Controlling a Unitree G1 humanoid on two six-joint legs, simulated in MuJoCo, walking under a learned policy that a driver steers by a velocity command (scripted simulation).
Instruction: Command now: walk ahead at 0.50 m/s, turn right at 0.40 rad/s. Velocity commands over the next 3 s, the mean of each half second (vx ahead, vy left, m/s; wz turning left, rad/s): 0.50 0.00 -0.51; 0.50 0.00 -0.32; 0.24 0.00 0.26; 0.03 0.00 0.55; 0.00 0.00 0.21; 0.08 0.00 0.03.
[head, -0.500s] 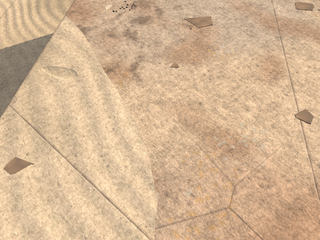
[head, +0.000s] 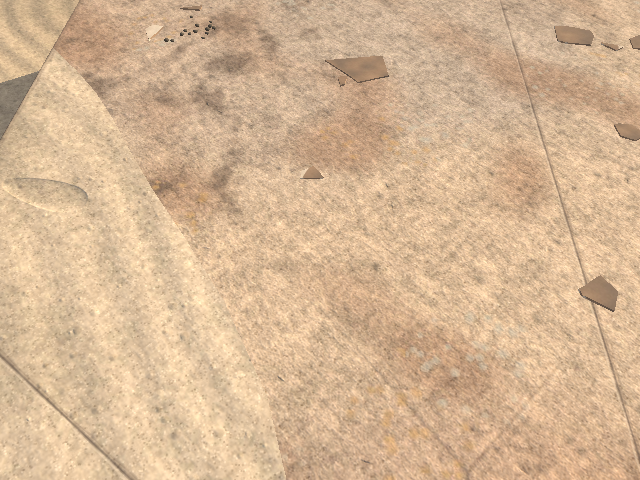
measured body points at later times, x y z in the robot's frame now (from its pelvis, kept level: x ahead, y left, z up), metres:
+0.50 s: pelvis +0.25 -0.07 -0.02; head +0.29 -0.09 +0.43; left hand +0.49 +0.13 -0.12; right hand +0.22 -0.35 -0.16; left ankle +0.10 +0.10 -0.65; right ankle +0.32 -0.17 -0.73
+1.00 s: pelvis +0.54 -0.13 -0.01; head +0.57 -0.14 +0.44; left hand +0.66 +0.13 -0.14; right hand +0.63 -0.44 -0.10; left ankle +0.69 -0.09 -0.74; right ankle +0.33 -0.17 -0.72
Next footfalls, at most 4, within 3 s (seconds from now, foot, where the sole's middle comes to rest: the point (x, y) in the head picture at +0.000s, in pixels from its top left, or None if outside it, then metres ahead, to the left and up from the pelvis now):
0.44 right None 0.36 -0.18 -0.77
0.98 left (372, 367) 0.72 -0.10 -0.77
1.44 right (478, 342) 0.79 -0.35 -0.77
1.86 left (362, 350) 0.76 -0.08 -0.77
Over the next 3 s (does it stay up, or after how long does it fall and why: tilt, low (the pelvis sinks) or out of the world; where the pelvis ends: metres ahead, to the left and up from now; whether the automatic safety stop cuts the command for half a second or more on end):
stays up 0.76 -0.19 0.00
